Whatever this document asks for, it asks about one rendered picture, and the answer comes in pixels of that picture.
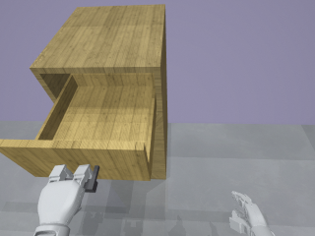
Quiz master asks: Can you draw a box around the drawer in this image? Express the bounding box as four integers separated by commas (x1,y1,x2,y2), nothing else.
0,73,157,181

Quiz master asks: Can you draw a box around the cabinet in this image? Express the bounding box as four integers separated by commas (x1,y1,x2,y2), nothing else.
30,4,168,180

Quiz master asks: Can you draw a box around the robot right hand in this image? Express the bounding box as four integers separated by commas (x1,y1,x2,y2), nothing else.
229,191,268,236

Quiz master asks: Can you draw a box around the handle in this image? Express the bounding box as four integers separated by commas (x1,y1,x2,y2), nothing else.
60,164,100,193

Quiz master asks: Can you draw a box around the right robot forearm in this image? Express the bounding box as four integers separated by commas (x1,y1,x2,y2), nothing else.
250,225,276,236

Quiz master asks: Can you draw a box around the robot left hand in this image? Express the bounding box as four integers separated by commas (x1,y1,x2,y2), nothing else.
37,164,94,225

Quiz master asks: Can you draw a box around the left robot forearm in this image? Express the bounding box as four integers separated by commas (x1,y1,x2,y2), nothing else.
33,223,71,236

